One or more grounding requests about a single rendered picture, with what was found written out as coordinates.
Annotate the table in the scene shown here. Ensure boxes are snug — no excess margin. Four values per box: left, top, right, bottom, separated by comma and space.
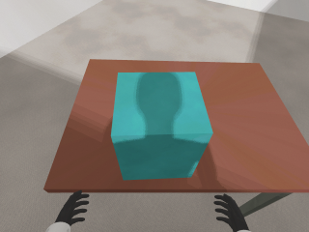
43, 59, 309, 218

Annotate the left robot hand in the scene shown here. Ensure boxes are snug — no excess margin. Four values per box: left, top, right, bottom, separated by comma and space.
55, 190, 90, 226

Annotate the right robot hand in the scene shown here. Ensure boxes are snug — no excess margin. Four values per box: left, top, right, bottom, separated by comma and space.
213, 193, 249, 232

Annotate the carton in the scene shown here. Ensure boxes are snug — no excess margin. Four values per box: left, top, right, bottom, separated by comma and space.
111, 72, 213, 181

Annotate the left robot forearm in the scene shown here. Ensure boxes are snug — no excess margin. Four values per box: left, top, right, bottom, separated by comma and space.
45, 221, 70, 232

